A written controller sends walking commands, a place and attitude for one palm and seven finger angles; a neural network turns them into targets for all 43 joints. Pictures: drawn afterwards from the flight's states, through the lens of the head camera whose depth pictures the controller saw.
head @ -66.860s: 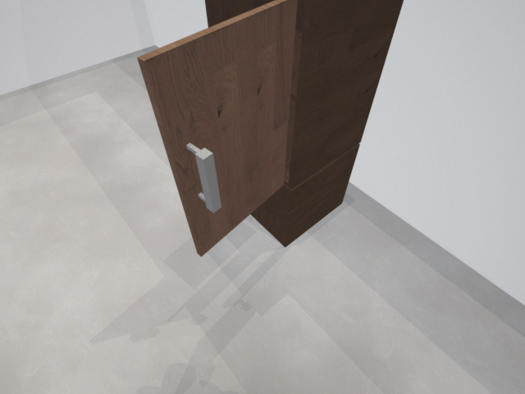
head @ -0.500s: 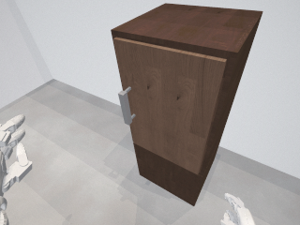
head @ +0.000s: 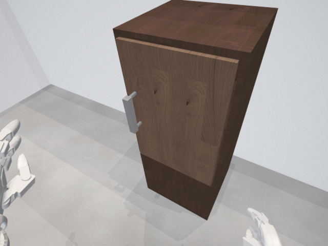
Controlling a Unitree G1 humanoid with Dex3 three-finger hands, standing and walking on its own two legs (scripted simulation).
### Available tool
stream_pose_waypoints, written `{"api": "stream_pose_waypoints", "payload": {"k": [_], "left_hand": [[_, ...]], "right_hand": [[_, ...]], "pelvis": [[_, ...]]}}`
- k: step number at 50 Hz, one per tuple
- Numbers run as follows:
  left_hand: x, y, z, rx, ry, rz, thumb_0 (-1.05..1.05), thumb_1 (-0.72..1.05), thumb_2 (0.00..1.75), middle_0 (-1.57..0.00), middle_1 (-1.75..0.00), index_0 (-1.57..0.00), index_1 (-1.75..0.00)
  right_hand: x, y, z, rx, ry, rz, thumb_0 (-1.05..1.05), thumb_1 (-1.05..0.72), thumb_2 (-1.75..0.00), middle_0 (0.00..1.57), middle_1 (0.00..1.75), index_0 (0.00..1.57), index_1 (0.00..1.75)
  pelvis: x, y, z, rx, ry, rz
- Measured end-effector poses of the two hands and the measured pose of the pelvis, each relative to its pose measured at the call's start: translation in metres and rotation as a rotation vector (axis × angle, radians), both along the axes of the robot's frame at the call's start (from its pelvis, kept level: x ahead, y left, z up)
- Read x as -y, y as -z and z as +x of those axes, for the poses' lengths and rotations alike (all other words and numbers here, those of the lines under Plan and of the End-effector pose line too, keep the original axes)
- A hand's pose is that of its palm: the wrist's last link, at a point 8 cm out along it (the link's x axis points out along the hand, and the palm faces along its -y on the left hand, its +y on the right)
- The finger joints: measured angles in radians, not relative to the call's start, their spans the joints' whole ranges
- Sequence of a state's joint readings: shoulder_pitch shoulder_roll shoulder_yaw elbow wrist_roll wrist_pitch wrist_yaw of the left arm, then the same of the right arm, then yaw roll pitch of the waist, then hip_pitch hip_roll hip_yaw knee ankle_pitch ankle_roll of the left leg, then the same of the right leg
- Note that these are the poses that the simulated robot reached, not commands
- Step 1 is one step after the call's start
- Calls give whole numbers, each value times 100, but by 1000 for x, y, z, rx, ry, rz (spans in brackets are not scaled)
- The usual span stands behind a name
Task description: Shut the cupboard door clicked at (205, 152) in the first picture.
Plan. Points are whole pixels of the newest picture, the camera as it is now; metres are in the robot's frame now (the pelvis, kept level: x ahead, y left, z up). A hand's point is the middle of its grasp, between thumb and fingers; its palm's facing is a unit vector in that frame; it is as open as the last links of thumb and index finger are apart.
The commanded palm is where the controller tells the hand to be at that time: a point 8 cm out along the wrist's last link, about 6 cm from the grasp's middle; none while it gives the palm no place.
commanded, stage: step back with the hand held close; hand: left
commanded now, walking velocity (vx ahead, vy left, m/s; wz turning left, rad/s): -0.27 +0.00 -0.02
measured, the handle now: (134, 112) +0.60 +0.19 -0.03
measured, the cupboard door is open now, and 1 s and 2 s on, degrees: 0 0 0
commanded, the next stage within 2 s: stop stepping back and stand still in 1.72 s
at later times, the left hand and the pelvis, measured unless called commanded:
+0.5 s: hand (6, 197) +0.16 +0.30 +0.16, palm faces +0.40 -0.78 -0.49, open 7.4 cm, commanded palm +0.10 +0.33 +0.18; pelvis -0.05 +0.03 +0.00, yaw -1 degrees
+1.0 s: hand out of the picture +0.13 +0.29 +0.16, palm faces +0.42 -0.79 -0.45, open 7.4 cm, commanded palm +0.06 +0.33 +0.18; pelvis -0.08 +0.03 -0.01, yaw +0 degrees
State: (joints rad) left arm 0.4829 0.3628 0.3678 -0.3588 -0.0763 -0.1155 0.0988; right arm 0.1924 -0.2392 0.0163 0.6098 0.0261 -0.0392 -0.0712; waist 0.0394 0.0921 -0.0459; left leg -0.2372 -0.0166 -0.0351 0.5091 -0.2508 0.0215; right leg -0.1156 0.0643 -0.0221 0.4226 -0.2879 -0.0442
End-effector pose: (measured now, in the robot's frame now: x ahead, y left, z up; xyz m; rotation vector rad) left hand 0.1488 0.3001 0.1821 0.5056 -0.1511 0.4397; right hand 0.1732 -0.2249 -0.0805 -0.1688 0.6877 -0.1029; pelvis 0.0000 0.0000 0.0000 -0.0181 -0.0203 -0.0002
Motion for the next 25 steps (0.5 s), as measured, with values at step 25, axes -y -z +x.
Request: {"api": "stream_pose_waypoints", "payload": {"k": [25], "left_hand": [[-32, 6, -34, -1, 59, 66, 1, 89, 90, -21, -31, -22, -30]], "right_hand": [[-14, -5, -65, -68, 86, -74, 1, -90, -89, 20, 30, 21, 30]], "pelvis": [[-32, 5, -47, -42, 20, -7]]}}
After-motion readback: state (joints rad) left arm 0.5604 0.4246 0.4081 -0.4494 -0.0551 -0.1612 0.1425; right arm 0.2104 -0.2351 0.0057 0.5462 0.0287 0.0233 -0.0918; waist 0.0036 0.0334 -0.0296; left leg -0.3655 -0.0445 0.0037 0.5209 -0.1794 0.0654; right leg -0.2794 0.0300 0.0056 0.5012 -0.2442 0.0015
